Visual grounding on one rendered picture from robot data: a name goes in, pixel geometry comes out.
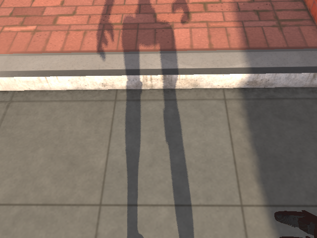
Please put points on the right robot hand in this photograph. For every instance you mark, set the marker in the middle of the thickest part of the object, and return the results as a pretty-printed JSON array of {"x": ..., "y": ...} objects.
[{"x": 304, "y": 220}]

